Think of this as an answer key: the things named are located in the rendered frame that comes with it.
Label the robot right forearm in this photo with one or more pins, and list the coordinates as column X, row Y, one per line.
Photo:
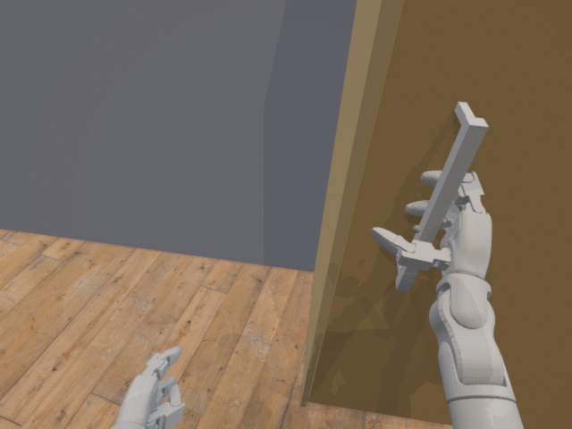
column 475, row 380

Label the wardrobe door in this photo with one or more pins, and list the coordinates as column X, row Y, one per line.
column 511, row 61

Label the robot left hand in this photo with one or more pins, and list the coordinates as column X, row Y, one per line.
column 142, row 403

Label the robot right hand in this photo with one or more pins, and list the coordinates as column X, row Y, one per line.
column 469, row 233

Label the handle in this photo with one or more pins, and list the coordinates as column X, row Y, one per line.
column 463, row 151

